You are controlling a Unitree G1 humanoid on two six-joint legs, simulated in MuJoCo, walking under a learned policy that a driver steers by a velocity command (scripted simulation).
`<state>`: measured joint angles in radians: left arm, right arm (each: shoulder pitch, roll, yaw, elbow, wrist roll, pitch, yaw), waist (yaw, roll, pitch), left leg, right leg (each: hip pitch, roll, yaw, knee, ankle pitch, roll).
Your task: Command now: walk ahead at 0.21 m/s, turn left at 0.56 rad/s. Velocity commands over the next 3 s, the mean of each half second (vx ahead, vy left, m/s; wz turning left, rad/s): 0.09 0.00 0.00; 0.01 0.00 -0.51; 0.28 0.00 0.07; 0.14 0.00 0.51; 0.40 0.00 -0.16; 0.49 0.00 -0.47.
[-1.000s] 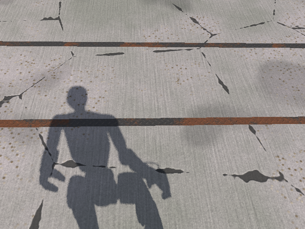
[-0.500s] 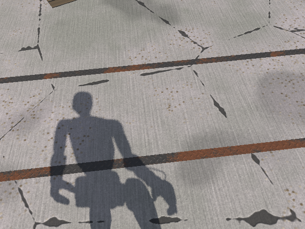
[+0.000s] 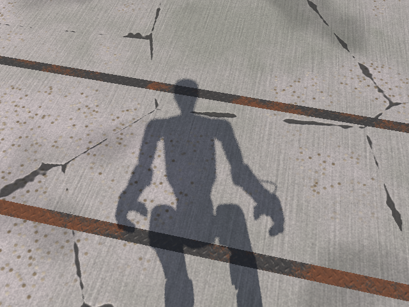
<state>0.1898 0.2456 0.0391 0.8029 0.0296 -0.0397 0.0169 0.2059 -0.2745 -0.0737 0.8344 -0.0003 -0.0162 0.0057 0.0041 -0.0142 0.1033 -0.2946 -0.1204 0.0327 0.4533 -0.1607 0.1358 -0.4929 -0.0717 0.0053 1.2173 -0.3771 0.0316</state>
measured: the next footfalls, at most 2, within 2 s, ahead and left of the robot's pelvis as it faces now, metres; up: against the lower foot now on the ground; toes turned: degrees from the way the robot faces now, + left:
right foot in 0.38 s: +0.17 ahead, -0.13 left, +0.00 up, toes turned +0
left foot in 0.80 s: +0.16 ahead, +0.08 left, +0.00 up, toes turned -19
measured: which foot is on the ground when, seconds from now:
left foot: down 0.00-0.38, up 0.40-0.78, down 0.80-1.00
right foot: up 0.00-0.36, down 0.38-0.80, up 0.82-1.00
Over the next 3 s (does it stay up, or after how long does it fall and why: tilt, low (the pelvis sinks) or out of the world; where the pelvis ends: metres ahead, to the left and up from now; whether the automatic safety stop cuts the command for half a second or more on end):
stays up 0.70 -0.12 0.01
